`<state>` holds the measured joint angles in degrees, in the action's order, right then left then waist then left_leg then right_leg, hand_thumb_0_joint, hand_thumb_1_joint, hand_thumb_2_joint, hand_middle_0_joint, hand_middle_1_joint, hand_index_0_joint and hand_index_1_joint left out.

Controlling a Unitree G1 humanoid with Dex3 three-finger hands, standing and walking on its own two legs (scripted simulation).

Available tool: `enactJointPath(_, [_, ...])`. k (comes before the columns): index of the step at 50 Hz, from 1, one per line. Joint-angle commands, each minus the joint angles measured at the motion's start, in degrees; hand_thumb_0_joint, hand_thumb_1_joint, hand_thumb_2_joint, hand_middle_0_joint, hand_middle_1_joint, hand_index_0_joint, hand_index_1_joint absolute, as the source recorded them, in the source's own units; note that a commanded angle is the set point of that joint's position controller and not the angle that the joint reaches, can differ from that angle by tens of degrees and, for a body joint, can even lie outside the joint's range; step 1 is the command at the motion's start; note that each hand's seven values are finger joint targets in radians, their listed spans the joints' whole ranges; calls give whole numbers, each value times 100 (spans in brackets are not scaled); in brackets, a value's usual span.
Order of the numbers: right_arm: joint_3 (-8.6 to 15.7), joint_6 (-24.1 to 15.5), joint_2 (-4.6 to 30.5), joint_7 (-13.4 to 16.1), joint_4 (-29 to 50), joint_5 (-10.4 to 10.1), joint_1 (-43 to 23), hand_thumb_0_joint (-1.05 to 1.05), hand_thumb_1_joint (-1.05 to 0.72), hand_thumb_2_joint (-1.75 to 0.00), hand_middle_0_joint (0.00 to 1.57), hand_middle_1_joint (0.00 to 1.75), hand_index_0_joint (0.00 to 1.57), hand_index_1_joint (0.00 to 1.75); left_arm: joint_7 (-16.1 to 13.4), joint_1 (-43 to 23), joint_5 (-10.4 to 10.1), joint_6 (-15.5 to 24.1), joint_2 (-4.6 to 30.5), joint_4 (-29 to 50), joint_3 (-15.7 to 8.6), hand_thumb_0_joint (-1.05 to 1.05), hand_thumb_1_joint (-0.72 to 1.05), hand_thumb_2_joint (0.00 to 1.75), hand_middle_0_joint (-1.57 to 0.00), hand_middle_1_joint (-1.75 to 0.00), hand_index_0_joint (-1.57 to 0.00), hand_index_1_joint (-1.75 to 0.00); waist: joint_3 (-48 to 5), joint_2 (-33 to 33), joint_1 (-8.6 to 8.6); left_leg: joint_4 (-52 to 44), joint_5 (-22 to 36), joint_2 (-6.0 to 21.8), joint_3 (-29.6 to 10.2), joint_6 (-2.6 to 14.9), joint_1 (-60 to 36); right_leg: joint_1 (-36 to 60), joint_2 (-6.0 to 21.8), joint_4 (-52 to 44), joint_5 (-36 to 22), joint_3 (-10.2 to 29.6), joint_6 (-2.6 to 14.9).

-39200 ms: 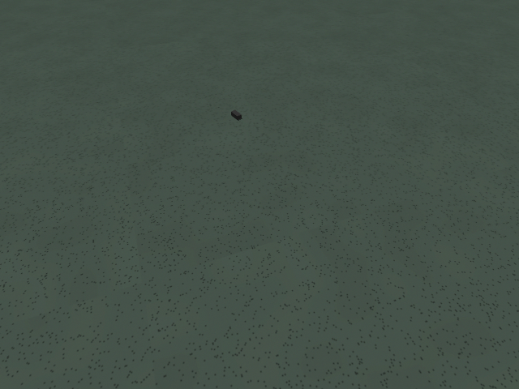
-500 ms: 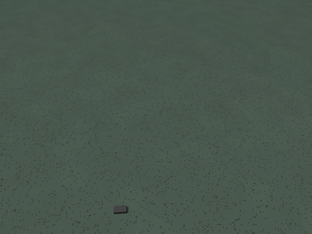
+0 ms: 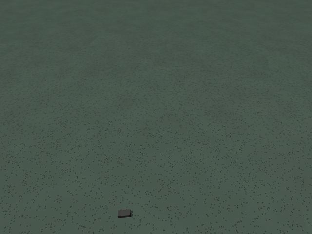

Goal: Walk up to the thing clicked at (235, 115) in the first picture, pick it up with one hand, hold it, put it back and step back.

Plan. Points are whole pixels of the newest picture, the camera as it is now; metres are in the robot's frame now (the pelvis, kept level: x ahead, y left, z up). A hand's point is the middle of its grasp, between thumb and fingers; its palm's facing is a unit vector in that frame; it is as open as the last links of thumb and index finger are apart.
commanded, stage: stand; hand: left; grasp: from above
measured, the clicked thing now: (124, 213) +0.43 +0.23 -0.76
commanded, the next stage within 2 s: step back in 1.66 s
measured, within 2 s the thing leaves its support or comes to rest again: neither
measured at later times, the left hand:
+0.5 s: hand out of the picture +0.06 +0.22 -0.16, palm faces +0.00 -0.95 -0.31, open 7.4 cm
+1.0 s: hand out of the picture +0.09 +0.21 -0.16, palm faces -0.01 -0.95 -0.30, open 7.4 cm
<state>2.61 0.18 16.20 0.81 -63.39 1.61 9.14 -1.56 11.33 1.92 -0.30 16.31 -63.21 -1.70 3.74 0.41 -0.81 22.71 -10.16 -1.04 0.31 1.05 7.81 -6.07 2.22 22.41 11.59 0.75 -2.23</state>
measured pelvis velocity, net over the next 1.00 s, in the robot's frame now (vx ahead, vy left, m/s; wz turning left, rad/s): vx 0.02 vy -0.01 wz -0.02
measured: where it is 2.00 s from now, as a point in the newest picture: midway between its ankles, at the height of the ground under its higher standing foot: outside the picture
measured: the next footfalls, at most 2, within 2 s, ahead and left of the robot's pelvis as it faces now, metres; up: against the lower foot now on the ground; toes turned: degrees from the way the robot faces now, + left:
none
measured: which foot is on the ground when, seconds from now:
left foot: down 0.00-1.00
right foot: down 0.00-1.00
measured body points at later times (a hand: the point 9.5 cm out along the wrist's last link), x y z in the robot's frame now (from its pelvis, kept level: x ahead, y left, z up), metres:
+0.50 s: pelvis +0.01 -0.01 +0.00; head +0.01 -0.01 +0.45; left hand +0.06 +0.27 -0.14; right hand +0.07 -0.29 -0.14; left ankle +0.03 +0.11 -0.74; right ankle +0.01 -0.14 -0.74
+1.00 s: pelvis +0.02 -0.01 +0.00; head +0.02 -0.01 +0.45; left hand +0.09 +0.26 -0.14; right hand +0.08 -0.30 -0.14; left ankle +0.03 +0.11 -0.74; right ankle +0.01 -0.14 -0.74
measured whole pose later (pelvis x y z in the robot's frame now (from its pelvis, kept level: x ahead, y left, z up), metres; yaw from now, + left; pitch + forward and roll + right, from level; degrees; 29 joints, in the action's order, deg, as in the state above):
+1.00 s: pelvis +0.02 -0.01 +0.00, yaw -1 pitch -3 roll +0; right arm 1.0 -0.4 16.8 0.8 -66.0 1.0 7.2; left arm -0.9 7.5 1.0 0.1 16.0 -65.5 -1.1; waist 3.0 0.1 0.1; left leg 19.2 -10.4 0.2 0.9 0.0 5.5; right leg -4.3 1.0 19.2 11.6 1.3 -1.2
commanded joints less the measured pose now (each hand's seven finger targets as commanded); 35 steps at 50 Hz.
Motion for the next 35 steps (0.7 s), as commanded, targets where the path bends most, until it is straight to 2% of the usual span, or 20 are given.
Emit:
enactJointPath(1, [182, -123, 1100, 60, 324, -10, -267, 0, -90, -90, 20, 30, 20, 30, -78, -171, -20, 144, 1040, 272, -196, 0, 90, 90, -20, -30, -20, -30, -12, 5, 39, -699, -568, 639, -701, 53, 14, -351, 370, -576, 201, 402, 252])
enactJointPath(4, [159, -117, 1120, 50, 292, -11, -261, 0, -90, -90, 20, 30, 20, 30, -65, -203, -28, 136, 1092, 240, -205, 0, 90, 90, -20, -30, -20, -30, 82, 58, 36, -806, -750, 642, -734, 46, 214, -284, 351, -556, 228, 379, 244])
enactJointPath(5, [155, -114, 1116, 42, 299, -17, -316, 0, -90, -90, 20, 30, 20, 30, -61, -161, -11, 141, 1069, 205, -188, 0, 90, 90, -20, -30, -20, -30, 81, -42, 19, -765, -637, 634, -718, 45, 147, -367, 347, -592, 312, 374, 242])
enactJointPath(6, [153, -124, 1126, 48, 286, -21, -272, 0, -90, -90, 20, 30, 20, 30, -59, -215, -32, 152, 1084, 210, -194, 0, 90, 90, -20, -30, -20, -30, -95, -16, 60, -701, -417, 654, -669, 66, -25, -289, 405, -598, 73, 441, 263])
enactJointPath(12, [102, -126, 1152, 40, 221, -33, -283, 0, -90, -90, 20, 30, 20, 30, -45, -257, -46, 150, 1102, 141, -173, 0, 90, 90, -20, -30, -20, -30, 11, 11, 57, -719, -371, 662, -660, 55, 20, -353, 381, -646, 122, 409, 254])
enactJointPath(14, [96, -136, 1142, 49, 199, -39, -260, 0, -90, -90, 20, 30, 20, 30, -44, -275, -59, 147, 1092, 119, -175, 0, 90, 90, -20, -30, -20, -30, -111, 36, 83, -685, -160, 681, -622, 55, -63, -235, 415, -626, -115, 444, 284])
enactJointPath(16, [85, -131, 1163, 46, 184, -48, -308, 0, -90, -90, 20, 30, 20, 30, -37, -261, -62, 136, 1092, 93, -166, 0, 90, 90, -20, -30, -20, -30, 18, 13, 61, -740, -260, 658, -625, 37, -4, -302, 377, -650, 19, 432, 279])
enactJointPath(19, [63, -130, 1150, 49, 130, -49, -246, 0, -90, -90, 20, 30, 20, 30, -28, -303, -79, 132, 1065, 81, -155, 0, 90, 90, -20, -30, -20, -30, -85, 7, 75, -698, -97, 684, -582, 44, -90, -247, 403, -657, -157, 466, 287])
enactJointPath(20, [35, -134, 1051, 42, 114, -60, -253, 0, -90, -90, 20, 30, 20, 30, -24, -270, -82, 130, 1002, 58, -133, 0, 90, 90, -20, -30, -20, -30, -181, -8, 68, -702, 113, 688, -567, 41, -160, -185, 401, -624, -243, 438, 300])
enactJointPath(21, [48, -140, 1139, 48, 129, -61, -255, 0, -90, -90, 20, 30, 20, 30, -27, -321, -78, 142, 1072, 92, -157, 0, 90, 90, -20, -30, -20, -30, -229, 26, 85, -641, 254, 698, -547, 52, -157, -100, 430, -636, -447, 465, 287])
enactJointPath(23, [32, -148, 1157, 51, 116, -54, -244, 0, -90, -90, 20, 30, 20, 30, -24, -395, -87, 144, 1133, 101, -174, 0, 90, 90, -20, -30, -20, -30, -130, 16, 93, -701, 179, 686, -543, 30, -87, -140, 417, -630, -401, 469, 282])
enactJointPath(26, [19, -156, 1163, 56, 80, -60, -278, 0, -90, -90, 20, 30, 20, 30, -17, -413, -91, 143, 1106, 90, -160, 0, 90, 90, -20, -30, -20, -30, -164, -2, 71, -702, 358, 713, -551, 26, -119, -112, 422, -625, -476, 444, 272])
enactJointPath(28, [-26, -146, 1000, 58, 30, -70, -235, 0, -90, -90, 20, 30, 20, 30, -13, -353, -93, 113, 914, 15, -113, 0, 90, 90, -20, -30, -20, -30, -238, -16, 75, -726, 337, 710, -535, 36, -168, -53, 408, -604, -505, 430, 288])
enactJointPath(31, [2, -158, 1139, 63, 42, -59, -279, 0, -90, -90, 20, 30, 20, 30, -8, -387, -87, 122, 1042, 58, -145, 0, 90, 90, -20, -30, -20, -30, -242, -52, 63, -693, 421, 715, -506, 28, -277, -158, 411, -640, -564, 445, 276])
enactJointPath(35, [-41, -150, 976, 63, -19, -79, -219, 0, -90, -90, 20, 30, 20, 30, -21, -375, -114, 115, 873, 13, -96, 0, 90, 90, -20, -30, -20, -30, -386, -103, 79, -602, 1023, 739, -460, 33, -356, 26, 422, -536, -1015, 399, 267])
